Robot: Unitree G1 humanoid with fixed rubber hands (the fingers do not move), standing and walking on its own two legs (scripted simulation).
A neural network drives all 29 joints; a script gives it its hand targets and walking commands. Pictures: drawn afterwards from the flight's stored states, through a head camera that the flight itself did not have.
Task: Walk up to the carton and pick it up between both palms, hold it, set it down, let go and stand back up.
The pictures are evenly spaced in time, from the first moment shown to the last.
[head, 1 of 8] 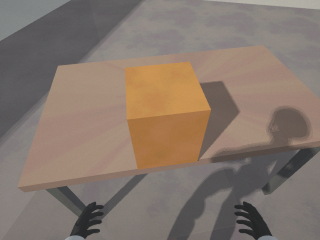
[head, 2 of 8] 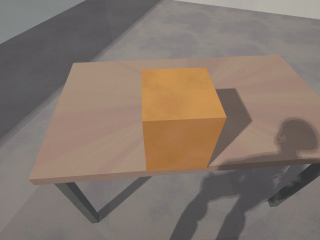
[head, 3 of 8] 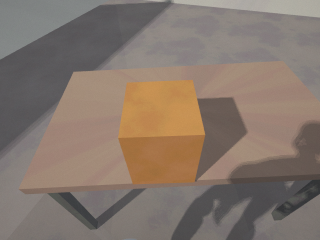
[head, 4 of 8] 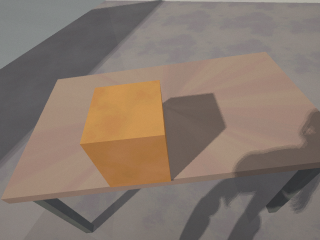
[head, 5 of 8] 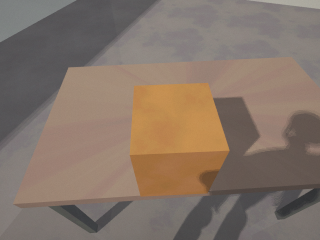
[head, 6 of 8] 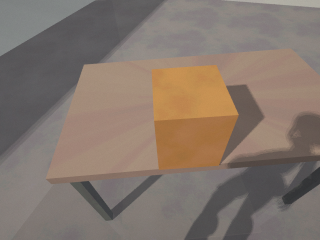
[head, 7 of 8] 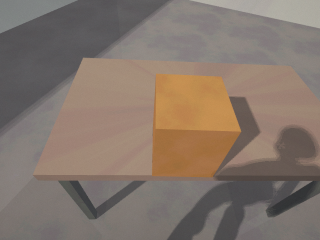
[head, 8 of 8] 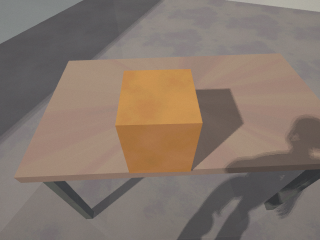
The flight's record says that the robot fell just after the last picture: no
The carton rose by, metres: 0.00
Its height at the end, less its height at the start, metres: +0.00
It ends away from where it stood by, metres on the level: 0.00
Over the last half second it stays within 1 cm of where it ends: yes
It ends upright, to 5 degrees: yes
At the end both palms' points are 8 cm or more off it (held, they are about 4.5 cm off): yes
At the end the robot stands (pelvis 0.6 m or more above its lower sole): yes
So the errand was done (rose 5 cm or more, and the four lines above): no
